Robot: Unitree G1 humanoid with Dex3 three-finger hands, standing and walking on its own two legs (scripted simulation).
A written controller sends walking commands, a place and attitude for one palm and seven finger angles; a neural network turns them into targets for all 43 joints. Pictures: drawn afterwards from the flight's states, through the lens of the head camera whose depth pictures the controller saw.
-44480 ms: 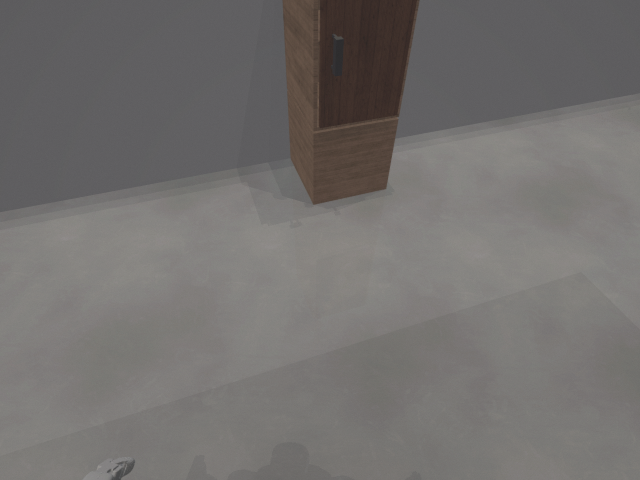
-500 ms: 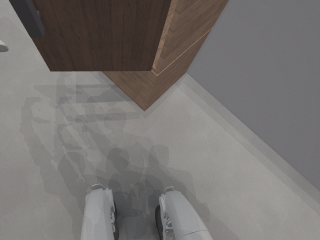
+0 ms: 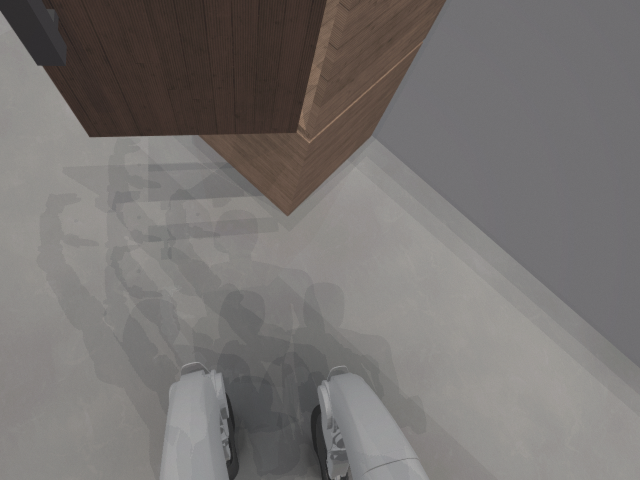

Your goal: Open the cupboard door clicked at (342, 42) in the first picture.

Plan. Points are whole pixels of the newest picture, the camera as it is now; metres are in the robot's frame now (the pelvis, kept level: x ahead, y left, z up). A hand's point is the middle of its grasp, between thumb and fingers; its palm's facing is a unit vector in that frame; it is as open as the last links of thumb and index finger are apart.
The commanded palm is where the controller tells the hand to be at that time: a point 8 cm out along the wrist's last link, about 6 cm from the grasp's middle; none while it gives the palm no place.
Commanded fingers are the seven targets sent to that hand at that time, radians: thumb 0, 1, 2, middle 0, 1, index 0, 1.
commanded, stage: move the hooked fingers beside the handle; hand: left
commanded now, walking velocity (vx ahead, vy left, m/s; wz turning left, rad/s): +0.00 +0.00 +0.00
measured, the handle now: out of the picture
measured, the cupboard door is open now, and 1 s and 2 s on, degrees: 50 50 49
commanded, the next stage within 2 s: slide the fingers in behind the handle in 0.08 s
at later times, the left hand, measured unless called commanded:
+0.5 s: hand out of the picture +0.55 +0.30 +0.09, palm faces +0.08 -1.00 +0.00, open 14.0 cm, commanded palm +0.55 +0.30 +0.08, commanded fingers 0.00 -0.50 0.30 -0.30 -1.20 -0.30 -1.20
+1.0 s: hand out of the picture +0.56 +0.27 +0.09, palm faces +0.08 -1.00 -0.01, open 14.0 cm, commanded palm +0.55 +0.28 +0.08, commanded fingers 0.00 -0.50 0.30 -0.30 -1.20 -0.30 -1.20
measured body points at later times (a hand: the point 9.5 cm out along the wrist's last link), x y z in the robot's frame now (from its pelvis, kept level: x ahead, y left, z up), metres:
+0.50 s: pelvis +0.00 +0.01 +0.00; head +0.19 +0.07 +0.41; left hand +0.54 +0.35 +0.10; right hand +0.00 -0.25 -0.09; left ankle +0.07 +0.11 -0.59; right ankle +0.00 -0.14 -0.59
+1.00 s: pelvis +0.00 +0.00 +0.00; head +0.19 +0.05 +0.41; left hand +0.55 +0.32 +0.09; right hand -0.01 -0.26 -0.09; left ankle +0.07 +0.11 -0.59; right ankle +0.00 -0.14 -0.59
